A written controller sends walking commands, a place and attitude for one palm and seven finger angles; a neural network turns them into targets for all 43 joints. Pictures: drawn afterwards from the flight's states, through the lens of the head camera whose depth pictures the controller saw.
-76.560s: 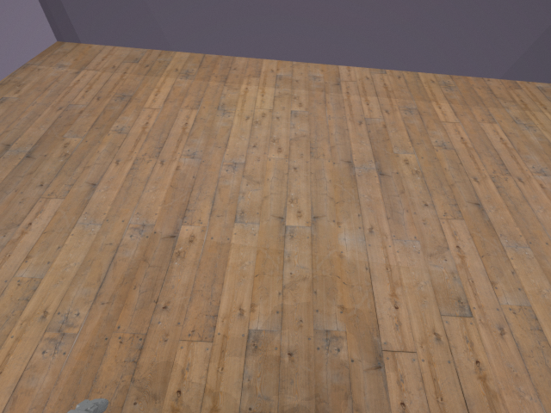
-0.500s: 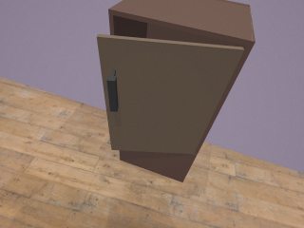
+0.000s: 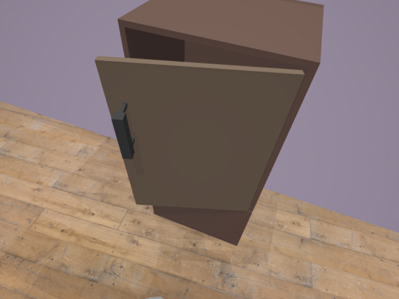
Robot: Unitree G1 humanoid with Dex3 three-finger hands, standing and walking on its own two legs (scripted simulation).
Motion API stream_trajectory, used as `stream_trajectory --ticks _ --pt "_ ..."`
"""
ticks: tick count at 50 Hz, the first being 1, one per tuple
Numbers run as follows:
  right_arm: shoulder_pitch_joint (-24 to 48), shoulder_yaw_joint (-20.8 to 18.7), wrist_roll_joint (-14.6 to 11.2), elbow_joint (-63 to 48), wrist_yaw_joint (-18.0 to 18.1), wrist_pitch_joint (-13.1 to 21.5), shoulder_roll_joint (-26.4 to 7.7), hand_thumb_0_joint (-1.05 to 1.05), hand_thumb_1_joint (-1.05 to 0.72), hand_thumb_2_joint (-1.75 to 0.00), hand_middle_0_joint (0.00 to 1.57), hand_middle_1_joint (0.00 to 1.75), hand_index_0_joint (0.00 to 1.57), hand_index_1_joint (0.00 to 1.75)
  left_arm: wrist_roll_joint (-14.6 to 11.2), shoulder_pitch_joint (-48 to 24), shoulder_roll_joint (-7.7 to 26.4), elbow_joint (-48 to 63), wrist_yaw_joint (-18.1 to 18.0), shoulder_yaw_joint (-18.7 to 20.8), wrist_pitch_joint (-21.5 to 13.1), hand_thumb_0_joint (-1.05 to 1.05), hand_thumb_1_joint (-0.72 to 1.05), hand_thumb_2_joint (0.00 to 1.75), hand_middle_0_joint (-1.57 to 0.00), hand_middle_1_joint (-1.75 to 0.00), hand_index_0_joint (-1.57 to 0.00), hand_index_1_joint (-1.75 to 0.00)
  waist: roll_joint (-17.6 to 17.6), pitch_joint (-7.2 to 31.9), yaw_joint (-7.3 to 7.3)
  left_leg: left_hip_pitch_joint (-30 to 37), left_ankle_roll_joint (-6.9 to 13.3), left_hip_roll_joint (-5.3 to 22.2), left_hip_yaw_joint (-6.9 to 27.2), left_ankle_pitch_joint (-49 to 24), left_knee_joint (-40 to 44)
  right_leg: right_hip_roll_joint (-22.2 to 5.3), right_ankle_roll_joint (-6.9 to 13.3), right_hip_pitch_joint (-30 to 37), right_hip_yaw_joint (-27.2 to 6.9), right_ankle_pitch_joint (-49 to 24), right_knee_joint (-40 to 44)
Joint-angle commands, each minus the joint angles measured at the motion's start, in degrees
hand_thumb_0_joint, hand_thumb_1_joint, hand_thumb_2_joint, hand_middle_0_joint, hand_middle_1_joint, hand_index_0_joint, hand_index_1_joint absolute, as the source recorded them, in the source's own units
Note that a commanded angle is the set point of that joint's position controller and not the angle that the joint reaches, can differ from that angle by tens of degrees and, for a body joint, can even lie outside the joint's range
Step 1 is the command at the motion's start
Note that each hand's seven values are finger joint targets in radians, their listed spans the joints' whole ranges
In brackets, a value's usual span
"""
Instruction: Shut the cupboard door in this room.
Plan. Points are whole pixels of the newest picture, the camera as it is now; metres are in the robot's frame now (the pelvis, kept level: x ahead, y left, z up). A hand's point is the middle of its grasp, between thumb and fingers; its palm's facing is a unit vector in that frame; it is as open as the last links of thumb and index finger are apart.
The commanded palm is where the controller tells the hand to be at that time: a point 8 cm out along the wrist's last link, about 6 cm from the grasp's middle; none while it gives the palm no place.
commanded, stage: come to a stop and stand still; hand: left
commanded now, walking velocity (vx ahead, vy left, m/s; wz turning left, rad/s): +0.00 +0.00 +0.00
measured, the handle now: (126, 131) +0.48 +0.21 +0.05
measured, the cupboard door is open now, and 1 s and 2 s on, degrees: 18 18 18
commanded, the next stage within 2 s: none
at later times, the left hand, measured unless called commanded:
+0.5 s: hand out of the picture +0.04 +0.18 -0.18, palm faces +0.03 -0.98 -0.19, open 7.4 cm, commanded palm none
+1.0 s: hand out of the picture +0.05 +0.17 -0.17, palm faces -0.02 -0.98 -0.21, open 7.3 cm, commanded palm none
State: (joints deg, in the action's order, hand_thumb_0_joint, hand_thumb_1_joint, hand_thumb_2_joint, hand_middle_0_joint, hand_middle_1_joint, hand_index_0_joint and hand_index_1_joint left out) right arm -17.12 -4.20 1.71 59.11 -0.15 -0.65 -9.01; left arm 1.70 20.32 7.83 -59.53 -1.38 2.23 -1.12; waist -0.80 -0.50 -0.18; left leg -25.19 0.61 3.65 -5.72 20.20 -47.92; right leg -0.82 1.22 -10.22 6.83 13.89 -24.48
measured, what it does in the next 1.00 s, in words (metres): steps on the spot: left foot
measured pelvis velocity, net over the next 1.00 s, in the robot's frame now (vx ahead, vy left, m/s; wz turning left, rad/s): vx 0.02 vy -0.01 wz -0.02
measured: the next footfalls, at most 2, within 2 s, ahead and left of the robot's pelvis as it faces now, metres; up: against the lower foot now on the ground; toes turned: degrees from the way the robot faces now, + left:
left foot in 0.08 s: +0.10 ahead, +0.09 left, +0.00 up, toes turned +2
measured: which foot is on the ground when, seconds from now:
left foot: up 0.00-0.06, down 0.08-1.00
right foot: down 0.00-1.00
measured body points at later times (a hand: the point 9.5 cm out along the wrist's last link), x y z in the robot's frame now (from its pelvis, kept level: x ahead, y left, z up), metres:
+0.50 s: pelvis +0.02 +0.00 +0.00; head +0.05 +0.02 +0.44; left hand +0.04 +0.23 -0.17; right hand +0.10 -0.22 -0.15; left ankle +0.06 +0.09 -0.74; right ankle +0.00 -0.11 -0.74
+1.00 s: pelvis +0.02 -0.01 +0.00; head +0.04 -0.02 +0.45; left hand +0.05 +0.22 -0.15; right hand +0.01 -0.23 -0.16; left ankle +0.06 +0.09 -0.74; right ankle +0.00 -0.11 -0.74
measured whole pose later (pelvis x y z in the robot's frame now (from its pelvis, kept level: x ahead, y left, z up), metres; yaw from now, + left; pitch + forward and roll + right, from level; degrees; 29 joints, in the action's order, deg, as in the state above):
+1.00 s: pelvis +0.02 -0.01 +0.00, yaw -1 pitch +0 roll +0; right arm -18.0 1.0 1.1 61.1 0.3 0.0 -8.6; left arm 0.4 16.1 9.6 -58.5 -2.0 -1.0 0.0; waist 0.3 -1.9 -0.7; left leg -15.3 2.0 1.0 -7.8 11.3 -26.9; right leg -1.3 1.0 -11.0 4.7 17.5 -28.7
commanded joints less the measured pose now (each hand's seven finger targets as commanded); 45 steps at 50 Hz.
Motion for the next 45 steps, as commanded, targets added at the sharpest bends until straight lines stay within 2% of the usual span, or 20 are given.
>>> stream_trajectory --ticks 1,2,3,4,5,7,8,11,13,17,23,24,25,26,28,31,32,35,38,45 --pt "-2.93 1.26 -0.33 -1.50 0.18 2.57 0.58 0.00 -0.90 -0.90 0.20 0.30 0.20 0.30 -0.37 3.08 6.68 0.70 -0.05 0.93 -1.05 0.00 0.90 0.90 -0.20 -0.30 -0.20 -0.30 -4.58 -4.09 -0.81 11.62 -0.13 -2.05 -2.25 -5.99 17.00 -11.06 7.30 -7.33 -10.77 3.76 7.19" --pt "-4.61 1.37 -0.55 -0.36 0.47 2.99 -0.08 0.00 -0.90 -0.90 0.20 0.30 0.20 0.30 -0.42 3.17 5.20 0.70 0.09 0.52 -0.78 0.00 0.90 0.90 -0.20 -0.30 -0.20 -0.30 -2.18 -3.72 -1.15 16.48 -0.32 -1.66 -0.82 -7.85 21.26 -8.58 5.46 -8.89 -8.86 1.78 3.14" --pt "-6.28 1.27 -0.60 0.37 1.04 3.38 -2.83 0.00 -0.90 -0.90 0.20 0.30 0.20 0.30 -0.49 3.84 2.67 0.73 0.16 -0.07 -0.48 0.00 0.90 0.90 -0.20 -0.30 -0.20 -0.30 5.67 -2.82 -1.32 20.37 1.28 3.80 6.38 -14.28 24.70 -5.51 2.84 -11.61 -6.54 0.76 -2.76" --pt "-6.43 0.96 -0.53 0.49 1.60 3.25 -5.99 0.00 -0.90 -0.90 0.20 0.30 0.20 0.30 -0.62 4.98 0.56 0.95 0.06 -0.59 -0.41 0.00 0.90 0.90 -0.20 -0.30 -0.20 -0.30 11.75 -1.40 -0.49 20.23 5.28 11.39 14.64 -23.90 26.76 -3.17 0.28 -11.48 -3.82 4.45 -5.70" --pt "-4.01 1.22 -0.51 0.68 2.06 2.83 -6.17 0.00 -0.90 -0.90 0.20 0.30 0.20 0.30 -0.67 4.24 0.54 0.36 -0.25 -0.90 -0.06 0.00 0.90 0.90 -0.20 -0.30 -0.20 -0.30 13.62 -0.75 0.01 17.49 7.37 13.55 16.64 -28.99 29.07 -2.21 -1.07 -7.83 -1.94 8.70 -7.51" --pt "0.75 2.11 -0.87 0.91 2.99 2.72 -4.45 0.00 -0.90 -0.90 0.20 0.30 0.20 0.30 -0.92 4.85 0.91 -1.63 -0.75 -1.31 0.71 0.00 0.90 0.90 -0.20 -0.30 -0.20 -0.30 11.99 -2.10 1.88 13.96 7.66 10.97 12.70 -40.20 28.26 -3.84 -1.67 -2.11 -4.31 5.68 -5.72" --pt "2.37 2.39 -1.16 0.96 3.18 2.70 -4.27 0.00 -0.90 -0.90 0.20 0.30 0.20 0.30 -1.00 6.11 1.17 -2.86 -0.90 -1.52 0.65 0.00 0.90 0.90 -0.20 -0.30 -0.20 -0.30 8.49 -0.66 2.39 15.97 6.50 9.09 10.62 -44.19 25.96 -4.41 -1.82 -0.05 -5.02 -0.93 -1.34" --pt "3.18 1.56 -1.69 1.15 3.21 1.82 -4.12 0.00 -0.90 -0.90 0.20 0.30 0.20 0.30 -0.78 5.41 2.65 -3.27 -1.26 -1.39 0.56 0.00 0.90 0.90 -0.20 -0.30 -0.20 -0.30 1.35 0.60 0.77 20.47 2.72 5.22 6.58 -39.89 22.99 -6.10 -1.24 0.05 -6.59 -18.58 1.90" --pt "2.45 0.88 -1.64 0.93 3.26 1.36 -4.89 0.00 -0.90 -0.90 0.20 0.30 0.20 0.30 -0.51 4.37 3.81 -1.76 -1.52 -0.82 0.83 0.00 0.90 0.90 -0.20 -0.30 -0.20 -0.30 0.84 1.97 0.31 21.23 2.43 5.29 5.65 -43.26 21.81 -6.56 -0.99 0.42 -6.41 -23.96 -0.56" --pt "3.55 -0.04 -1.35 -0.07 3.15 0.60 -5.88 0.00 -0.90 -0.90 0.20 0.30 0.20 0.30 -0.27 3.38 4.33 0.88 -1.48 0.03 1.67 0.00 0.90 0.90 -0.20 -0.30 -0.20 -0.30 1.80 3.47 0.50 20.66 3.42 6.52 6.25 -39.90 21.83 -5.46 -0.96 -0.82 -6.19 -17.92 -2.86" --pt "6.19 0.49 -0.98 -1.51 1.97 0.04 -4.15 0.00 -0.90 -0.90 0.20 0.30 0.20 0.30 -0.23 1.32 4.65 2.63 -1.13 -0.08 1.87 0.00 0.90 0.90 -0.20 -0.30 -0.20 -0.30 -0.62 0.28 1.10 12.71 1.98 3.77 6.02 -14.38 24.14 -6.44 0.29 -1.61 -9.40 -8.28 1.35" --pt "6.81 0.52 -1.57 -5.50 1.76 1.17 -8.74 0.00 -0.90 -0.90 0.20 0.30 0.20 0.30 0.42 2.70 7.24 3.39 -3.04 -0.70 1.06 0.00 0.90 0.90 -0.20 -0.30 -0.20 -0.30 2.17 2.32 0.65 17.13 0.87 5.38 5.22 -25.60 15.26 -7.63 0.31 -5.15 -10.89 -18.18 0.99" --pt "3.36 0.86 -1.04 -5.71 1.01 0.65 -6.21 0.00 -0.90 -0.90 0.20 0.30 0.20 0.30 -0.27 -1.90 9.29 6.52 -2.75 -0.32 0.59 0.00 0.90 0.90 -0.20 -0.30 -0.20 -0.30 2.86 5.35 -1.83 13.84 0.92 3.64 5.50 -9.01 17.63 -7.67 2.07 -4.25 -10.39 1.44 0.71" --pt "3.44 0.97 -0.59 -6.36 0.63 0.47 -6.90 0.00 -0.90 -0.90 0.20 0.30 0.20 0.30 -0.29 -3.44 9.17 7.73 -2.30 -0.29 0.51 0.00 0.90 0.90 -0.20 -0.30 -0.20 -0.30 4.62 2.26 -1.75 11.05 1.28 3.26 6.10 -2.74 19.85 -6.22 2.74 -7.26 -10.01 8.46 -0.35" --pt "4.18 1.68 -0.34 -7.65 0.34 0.62 -6.11 0.00 -0.90 -0.90 0.20 0.30 0.20 0.30 -0.23 -2.97 8.89 7.89 -1.73 -0.69 0.23 0.00 0.90 0.90 -0.20 -0.30 -0.20 -0.30 6.86 -1.77 -0.89 7.60 2.01 2.98 7.82 0.79 23.47 -4.94 2.78 -8.46 -8.76 10.43 -0.36" --pt "2.84 2.06 -0.38 -8.08 0.31 0.73 -7.23 0.00 -0.90 -0.90 0.20 0.30 0.20 0.30 -0.37 -2.51 8.29 7.45 -1.17 -1.13 0.42 0.00 0.90 0.90 -0.20 -0.30 -0.20 -0.30 1.35 -3.61 -0.47 5.65 2.72 3.31 9.00 4.93 26.49 -3.80 2.24 -8.73 -7.98 12.33 -0.31" --pt "2.51 2.34 -0.32 -7.84 0.29 1.02 -6.82 0.00 -0.90 -0.90 0.20 0.30 0.20 0.30 -0.32 -2.63 8.45 7.50 -1.05 -1.24 0.27 0.00 0.90 0.90 -0.20 -0.30 -0.20 -0.30 2.27 -3.57 -0.19 5.50 2.86 3.09 9.00 2.74 27.08 -3.99 2.27 -7.42 -7.78 9.90 -0.23" --pt "1.07 2.72 -0.37 -6.96 0.24 1.11 -7.38 0.00 -0.90 -0.90 0.20 0.30 0.20 0.30 -0.59 -2.97 8.77 7.06 -0.87 -1.48 0.33 0.00 0.90 0.90 -0.20 -0.30 -0.20 -0.30 -0.62 -4.63 -0.24 5.71 2.59 2.65 8.51 4.00 27.92 -4.35 2.12 -8.08 -8.45 12.39 0.98" --pt "0.03 3.19 -0.38 -5.57 0.31 1.41 -7.13 0.00 -0.90 -0.90 0.20 0.30 0.20 0.30 -0.74 -2.61 8.92 6.58 -0.79 -1.58 0.31 0.00 0.90 0.90 -0.20 -0.30 -0.20 -0.30 0.51 -3.93 0.03 6.17 2.53 2.50 8.36 2.60 28.65 -4.64 2.14 -6.67 -8.51 10.72 1.35" --pt "-1.67 3.90 -0.71 -1.91 0.53 2.04 -5.81 0.00 -0.90 -0.90 0.20 0.30 0.20 0.30 -1.11 -2.16 8.47 4.30 -0.84 -2.08 -0.26 0.00 0.90 0.90 -0.20 -0.30 -0.20 -0.30 -1.26 -1.74 -0.03 11.17 1.84 2.10 5.66 -6.37 26.34 -6.15 1.97 -5.44 -9.44 4.85 3.08"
